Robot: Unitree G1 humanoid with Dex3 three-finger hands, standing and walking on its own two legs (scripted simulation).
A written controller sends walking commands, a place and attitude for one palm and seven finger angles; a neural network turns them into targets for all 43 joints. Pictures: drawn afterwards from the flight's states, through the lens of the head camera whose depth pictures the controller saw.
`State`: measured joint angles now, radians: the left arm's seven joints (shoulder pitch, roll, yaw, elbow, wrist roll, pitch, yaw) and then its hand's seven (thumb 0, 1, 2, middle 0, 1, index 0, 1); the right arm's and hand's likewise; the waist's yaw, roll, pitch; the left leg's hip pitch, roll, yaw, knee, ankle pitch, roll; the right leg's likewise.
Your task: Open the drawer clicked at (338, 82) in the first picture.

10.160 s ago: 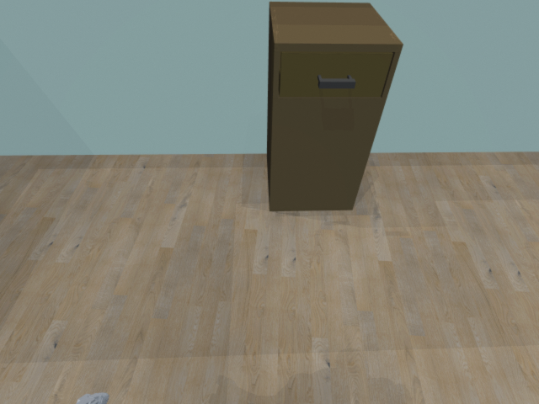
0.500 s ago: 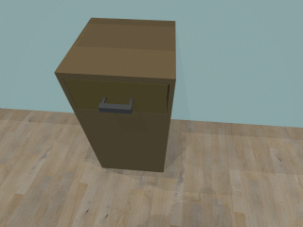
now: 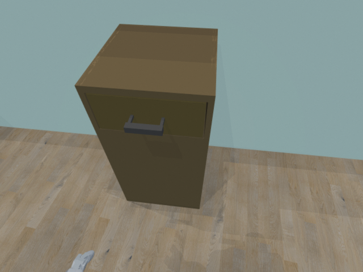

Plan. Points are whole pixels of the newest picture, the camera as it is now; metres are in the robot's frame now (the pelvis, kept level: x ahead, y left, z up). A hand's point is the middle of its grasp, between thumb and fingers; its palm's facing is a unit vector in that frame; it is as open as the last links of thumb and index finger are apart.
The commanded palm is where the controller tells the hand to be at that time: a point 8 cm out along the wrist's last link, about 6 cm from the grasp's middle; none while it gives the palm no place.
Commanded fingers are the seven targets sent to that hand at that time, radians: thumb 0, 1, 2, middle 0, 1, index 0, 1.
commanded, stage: raise the hand with hooked fingers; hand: left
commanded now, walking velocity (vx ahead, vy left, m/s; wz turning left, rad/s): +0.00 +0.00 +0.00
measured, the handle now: (145, 124) +0.55 +0.17 -0.04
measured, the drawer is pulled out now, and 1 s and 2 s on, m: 0.00 0.00 0.00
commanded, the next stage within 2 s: move the hooked fingers above the handle in 1.78 s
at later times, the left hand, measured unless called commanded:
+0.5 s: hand (87, 249) +0.17 +0.22 -0.03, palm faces +0.11 -0.08 -0.99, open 9.8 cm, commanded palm +0.16 +0.22 +0.02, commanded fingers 0.00 0.15 0.58 -0.25 -0.78 -0.25 -0.78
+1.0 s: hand (82, 190) +0.27 +0.25 +0.03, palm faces +0.19 -0.08 -0.98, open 12.7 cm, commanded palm +0.23 +0.24 +0.09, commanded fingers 0.00 -0.43 0.33 -0.29 -1.15 -0.29 -1.15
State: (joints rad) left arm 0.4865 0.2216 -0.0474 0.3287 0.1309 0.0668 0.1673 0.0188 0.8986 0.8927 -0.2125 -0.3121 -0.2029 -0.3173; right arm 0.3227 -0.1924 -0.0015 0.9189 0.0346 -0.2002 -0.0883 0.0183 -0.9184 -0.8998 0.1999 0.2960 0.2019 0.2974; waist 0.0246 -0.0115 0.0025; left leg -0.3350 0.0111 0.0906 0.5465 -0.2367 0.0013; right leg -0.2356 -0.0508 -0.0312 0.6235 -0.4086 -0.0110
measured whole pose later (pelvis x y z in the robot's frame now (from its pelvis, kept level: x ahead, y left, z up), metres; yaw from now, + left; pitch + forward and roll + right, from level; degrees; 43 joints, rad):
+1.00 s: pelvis -0.02 +0.01 -0.03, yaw -3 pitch +9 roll +0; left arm 0.18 0.43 0.03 0.00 0.97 -0.03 0.38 0.00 -0.21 0.43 -0.31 -1.01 -0.30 -1.02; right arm 0.16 -0.27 -0.08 0.62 -0.05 0.09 -0.02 0.02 -0.91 -0.90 0.20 0.30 0.20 0.30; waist 0.03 0.06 -0.10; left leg -0.64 0.01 0.00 0.82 -0.34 -0.01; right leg -0.52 0.00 0.00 0.84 -0.47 0.00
